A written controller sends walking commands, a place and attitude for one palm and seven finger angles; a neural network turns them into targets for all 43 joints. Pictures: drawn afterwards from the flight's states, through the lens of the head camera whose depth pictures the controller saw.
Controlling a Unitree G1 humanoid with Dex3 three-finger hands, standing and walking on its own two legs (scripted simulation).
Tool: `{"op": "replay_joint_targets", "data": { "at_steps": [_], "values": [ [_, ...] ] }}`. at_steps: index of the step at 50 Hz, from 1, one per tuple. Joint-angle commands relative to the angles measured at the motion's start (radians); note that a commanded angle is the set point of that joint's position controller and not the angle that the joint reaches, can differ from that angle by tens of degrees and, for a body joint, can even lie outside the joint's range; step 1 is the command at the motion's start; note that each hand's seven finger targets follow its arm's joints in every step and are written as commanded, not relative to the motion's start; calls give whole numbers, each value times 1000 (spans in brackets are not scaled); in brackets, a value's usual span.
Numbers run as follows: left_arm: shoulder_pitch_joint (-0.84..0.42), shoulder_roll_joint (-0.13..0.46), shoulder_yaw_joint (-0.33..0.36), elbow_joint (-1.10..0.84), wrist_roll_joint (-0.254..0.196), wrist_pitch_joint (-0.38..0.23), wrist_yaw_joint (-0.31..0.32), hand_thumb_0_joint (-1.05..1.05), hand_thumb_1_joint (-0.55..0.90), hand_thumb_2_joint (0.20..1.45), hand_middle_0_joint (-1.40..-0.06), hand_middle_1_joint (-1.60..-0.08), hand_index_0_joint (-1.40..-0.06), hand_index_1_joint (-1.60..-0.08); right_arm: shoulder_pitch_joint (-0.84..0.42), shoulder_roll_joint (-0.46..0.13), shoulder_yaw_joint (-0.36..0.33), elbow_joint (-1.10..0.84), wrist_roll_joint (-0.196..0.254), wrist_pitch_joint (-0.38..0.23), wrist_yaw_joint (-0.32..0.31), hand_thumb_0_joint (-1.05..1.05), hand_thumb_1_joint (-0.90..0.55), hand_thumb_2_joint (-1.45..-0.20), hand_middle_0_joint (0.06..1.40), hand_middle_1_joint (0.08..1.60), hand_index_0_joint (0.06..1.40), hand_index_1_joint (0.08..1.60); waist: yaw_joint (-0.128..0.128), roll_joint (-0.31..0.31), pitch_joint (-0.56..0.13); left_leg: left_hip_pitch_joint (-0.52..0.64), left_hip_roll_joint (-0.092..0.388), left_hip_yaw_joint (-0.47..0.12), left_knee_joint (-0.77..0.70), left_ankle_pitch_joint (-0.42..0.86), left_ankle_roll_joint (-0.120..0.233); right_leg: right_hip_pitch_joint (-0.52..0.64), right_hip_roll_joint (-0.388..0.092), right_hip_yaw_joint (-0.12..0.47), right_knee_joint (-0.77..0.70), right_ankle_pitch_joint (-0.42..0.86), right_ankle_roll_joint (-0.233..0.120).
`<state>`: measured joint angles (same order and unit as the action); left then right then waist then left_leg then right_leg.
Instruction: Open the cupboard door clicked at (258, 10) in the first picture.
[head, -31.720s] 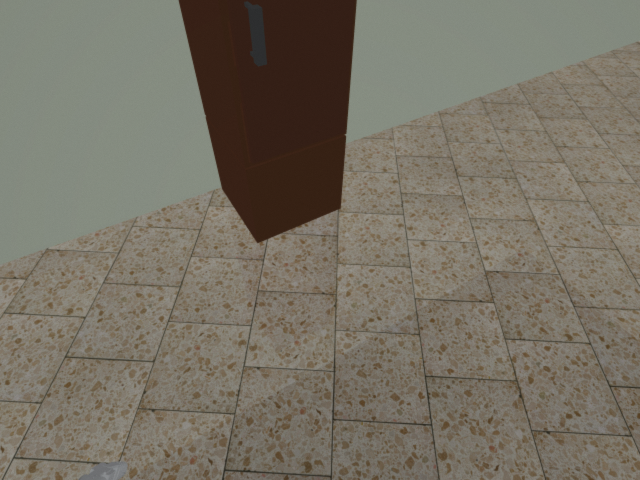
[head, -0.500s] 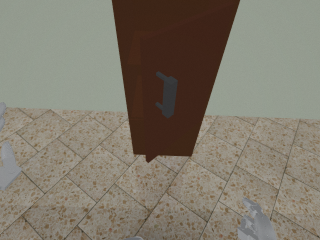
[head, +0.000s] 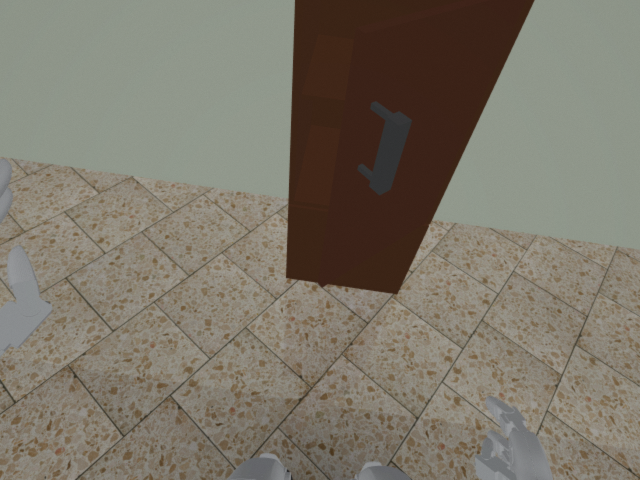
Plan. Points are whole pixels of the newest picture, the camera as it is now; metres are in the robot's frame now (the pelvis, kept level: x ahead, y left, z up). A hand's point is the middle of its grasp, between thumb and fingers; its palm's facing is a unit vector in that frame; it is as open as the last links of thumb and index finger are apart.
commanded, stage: step back with the hand held close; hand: left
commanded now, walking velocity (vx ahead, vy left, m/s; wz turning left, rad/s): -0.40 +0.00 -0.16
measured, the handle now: (379, 148) +0.58 -0.05 +0.09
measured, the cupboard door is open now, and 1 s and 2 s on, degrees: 44 44 44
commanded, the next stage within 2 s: stop stepping back and stand still in 0.06 s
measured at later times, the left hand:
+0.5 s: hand out of the picture +0.14 +0.24 +0.19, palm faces +0.32 -0.86 -0.40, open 7.4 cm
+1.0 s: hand out of the picture +0.09 +0.25 +0.19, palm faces +0.36 -0.82 -0.44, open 7.4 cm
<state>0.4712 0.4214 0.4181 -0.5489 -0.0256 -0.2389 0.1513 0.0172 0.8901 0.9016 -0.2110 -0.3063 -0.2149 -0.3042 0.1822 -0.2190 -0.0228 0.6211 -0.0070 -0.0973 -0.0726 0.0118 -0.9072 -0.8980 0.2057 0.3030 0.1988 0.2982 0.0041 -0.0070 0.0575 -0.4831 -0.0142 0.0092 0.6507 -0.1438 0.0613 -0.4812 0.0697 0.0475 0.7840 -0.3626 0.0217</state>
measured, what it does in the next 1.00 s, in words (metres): walks backwards: right foot, then left foot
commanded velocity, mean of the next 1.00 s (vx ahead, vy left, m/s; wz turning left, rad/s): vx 0.07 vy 0.01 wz -0.02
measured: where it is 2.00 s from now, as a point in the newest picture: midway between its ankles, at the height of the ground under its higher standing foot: outside the picture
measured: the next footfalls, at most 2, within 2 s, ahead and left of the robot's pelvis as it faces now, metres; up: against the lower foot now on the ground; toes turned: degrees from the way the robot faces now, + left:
right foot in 0.34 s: -0.20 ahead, -0.09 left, +0.00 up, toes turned -10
left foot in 0.44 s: +0.07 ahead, +0.06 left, +0.00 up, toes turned -8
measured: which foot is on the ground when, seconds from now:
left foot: down 0.00-0.34, up 0.36-0.42, down 0.44-0.66, up 0.68-0.98, down 1.00-1.00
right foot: up 0.00-0.32, down 0.34-0.48, up 0.50-0.62, down 0.64-1.00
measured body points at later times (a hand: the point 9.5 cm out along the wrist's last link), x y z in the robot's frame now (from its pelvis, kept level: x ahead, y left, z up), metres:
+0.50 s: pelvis -0.09 +0.01 +0.00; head -0.12 +0.03 +0.45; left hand +0.12 +0.29 +0.21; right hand +0.00 -0.25 -0.08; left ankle +0.03 +0.06 -0.72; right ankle -0.24 -0.08 -0.71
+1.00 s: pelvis -0.14 +0.02 +0.02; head -0.15 +0.01 +0.47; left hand +0.06 +0.29 +0.21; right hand -0.04 -0.26 -0.08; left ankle -0.12 +0.17 -0.71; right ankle -0.17 -0.05 -0.72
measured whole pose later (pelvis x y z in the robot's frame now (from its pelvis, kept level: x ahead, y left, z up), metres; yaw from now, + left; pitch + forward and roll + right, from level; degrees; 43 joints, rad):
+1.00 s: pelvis -0.14 +0.02 +0.02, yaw -7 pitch +0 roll +1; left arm 0.53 0.35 0.38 -0.41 -0.03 -0.20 0.17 0.02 0.89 0.90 -0.21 -0.31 -0.21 -0.30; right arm 0.29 -0.27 -0.03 0.68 0.00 -0.13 -0.09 0.01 -0.91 -0.90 0.20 0.30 0.20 0.30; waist 0.01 0.02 -0.03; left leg -0.24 0.05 0.04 0.50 -0.21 0.03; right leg -0.20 0.01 -0.09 0.49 -0.29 -0.06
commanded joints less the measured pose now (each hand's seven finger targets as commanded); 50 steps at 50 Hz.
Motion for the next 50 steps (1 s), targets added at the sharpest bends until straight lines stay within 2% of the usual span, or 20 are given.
{"op": "replay_joint_targets", "data": {
  "at_steps": [1, 3, 8, 13, 15, 16, 17, 19, 21, 23, 25, 26, 30, 31, 32, 33, 34, 37, 46, 50],
  "values": [
    [-2, 212, 194, -247, -35, -77, 11, 0, 900, 900, -200, -300, -200, -300, -61, -120, -70, -137, -14, -101, 15, 0, -900, -900, 200, 300, 200, 300, -4, 173, -200, -35, 376, -357, -455, -392, 94, 122, 42, 37, 500, -162, -1],
    [2, 163, 143, -265, -48, -55, 16, 0, 900, 900, -200, -300, -200, -300, -83, -115, -64, -124, -6, -104, 27, 0, -900, -900, 200, 300, 200, 300, 5, 135, -214, 103, 328, -252, -422, -278, 71, 60, 23, -5, 448, -149, 3],
    [-44, 153, 88, -275, -52, -29, 14, 0, 900, 900, -200, -300, -200, -300, -71, -111, -42, -107, -10, -103, 31, 0, -900, -900, 200, 300, 200, 300, -5, 271, -253, 235, 268, -179, -545, -332, -5, 162, 50, -114, 166, -230, -22],
    [107, 209, 155, -240, -71, -27, 5, 0, 900, 900, -200, -300, -200, -300, -26, -82, -21, -126, -19, -79, 36, 0, -900, -900, 200, 300, 200, 300, 8, 264, -284, 299, 136, -39, -485, -243, -162, 374, 72, -185, -454, -173, -88],
    [143, 262, 199, -280, -68, -32, 6, 0, 900, 900, -200, -300, -200, -300, -24, -76, -8, -135, -12, -45, 38, 0, -900, -900, 200, 300, 200, 300, 4, 63, -251, 380, 32, 65, -118, -97, -131, 204, -140, -5, -615, 18, -140],
    [120, 308, 241, -291, -69, -42, 17, 0, 900, 900, -200, -300, -200, -300, -47, -78, 2, -127, -16, -33, 37, 0, -900, -900, 200, 300, 200, 300, 1, -26, -235, 366, 42, 29, 72, -97, -101, 73, -290, 130, -626, 55, -176],
    [81, 342, 271, -292, -68, -43, 30, 0, 900, 900, -200, -300, -200, -300, -52, -77, 18, -130, -25, -38, 35, 0, -900, -900, 200, 300, 200, 300, 6, -32, -258, 263, 58, 5, 117, -110, -92, 149, -349, 137, -572, 184, -210],
    [20, 222, 156, -175, -69, 16, 11, 0, 900, 900, -200, -300, -200, -300, -51, -106, -17, -129, 10, -51, 25, 0, -900, -900, 200, 300, 200, 300, -7, -251, -188, 231, 26, -32, 166, -56, -96, 127, -256, 119, -520, 35, -190],
    [-28, 203, 129, -94, -48, 31, 17, 0, 900, 900, -200, -300, -200, -300, -57, -107, 0, -110, 22, -48, 2, 0, -900, -900, 200, 300, 200, 300, -38, -83, -37, 220, 50, 3, 10, -6, -64, 146, -227, 34, -429, 322, -127],
    [-129, 209, 111, -81, -41, 23, 9, 0, 900, 900, -200, -300, -200, -300, -34, -129, -3, -106, 30, -54, -14, 0, -900, -900, 200, 300, 200, 300, -54, 98, -68, 390, 63, -59, -114, 114, -19, 108, -126, -51, -222, 376, -41],
    [-141, 212, 107, -146, -43, -1, 11, 0, 900, 900, -200, -300, -200, -300, -37, -116, -1, -106, 4, -81, -10, 0, -900, -900, 200, 300, 200, 300, -42, 325, -136, 335, 236, -464, -473, -282, 12, 114, 12, -63, 68, -174, -29],
    [-128, 225, 113, -166, -36, -2, 13, 0, 900, 900, -200, -300, -200, -300, -62, -108, 3, -115, -8, -90, -5, 0, -900, -900, 200, 300, 200, 300, -14, 244, -103, 184, 263, -483, -583, -552, -14, 191, 10, -38, 109, -212, -47],
    [110, 188, 134, -186, -41, 23, 14, 0, 900, 900, -200, -300, -200, -300, -66, -99, -8, -142, -9, -78, 8, 0, -900, -900, 200, 300, 200, 300, 20, 282, -143, -92, 131, -132, -544, -502, -104, 530, 41, -169, -219, -192, -76],
    [145, 194, 138, -198, -38, 26, 11, 0, 900, 900, -200, -300, -200, -300, -67, -95, -7, -154, -5, -65, 11, 0, -900, -900, 200, 300, 200, 300, 17, 251, -125, -162, 80, -60, -427, -480, -119, 576, 0, -121, -334, -168, -90],
    [181, 214, 159, -187, -29, 28, 11, 0, 900, 900, -200, -300, -200, -300, -50, -81, -14, -155, 3, -46, 14, 0, -900, -900, 200, 300, 200, 300, 14, 53, -112, -106, 2, 44, -100, -376, -112, 423, -139, 34, -509, -214, -118],
    [146, 229, 168, -195, -24, 28, 11, 0, 900, 900, -200, -300, -200, -300, -48, -100, -29, -141, 0, -24, 14, 0, -900, -900, 200, 300, 200, 300, 11, -182, -73, -66, -49, 38, 339, -289, -106, 118, -400, 397, -700, -397, -206],
    [64, 240, 189, -204, -24, 19, 22, 0, 900, 900, -200, -300, -200, -300, -55, -123, -34, -132, -6, -27, 13, 0, -900, -900, 200, 300, 200, 300, 0, -193, -31, -142, -36, -36, 538, -259, -107, 5, -459, 549, -759, -535, -249],
    [-12, 195, 134, -3, -9, -16, 23, 0, 900, 900, -200, -300, -200, -300, -4, -105, -10, -89, -6, -35, -4, 0, -900, -900, 200, 300, 200, 300, -46, 0, 8, -180, 62, -33, 478, -124, -93, 99, -320, 224, -633, -258, -175],
    [-20, 159, 96, -54, -1, -33, 43, 0, 900, 900, -200, -300, -200, -300, -40, -96, -16, -108, 1, -95, -19, 0, -900, -900, 200, 300, 200, 300, 18, -174, -125, 102, 20, 98, -120, -160, -36, 404, -270, 107, -472, 235, -118],
    [3, 172, 116, -151, -13, -37, 41, 0, 900, 900, -200, -300, -200, -300, -31, -131, -39, -129, 11, -82, -16, 0, -900, -900, 200, 300, 200, 300, 5, 47, -189, 412, 148, -39, -211, 233, 2, 287, -148, -1, -302, 371, -18]
  ]
}}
